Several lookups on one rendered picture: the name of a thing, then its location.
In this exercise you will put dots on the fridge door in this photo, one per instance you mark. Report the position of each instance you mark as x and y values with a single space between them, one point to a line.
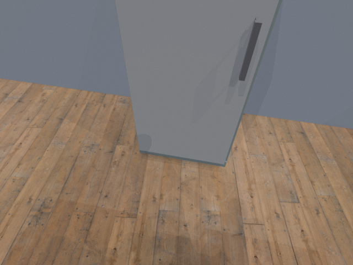
183 59

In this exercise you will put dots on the handle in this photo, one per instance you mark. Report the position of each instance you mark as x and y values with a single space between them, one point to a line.
250 48

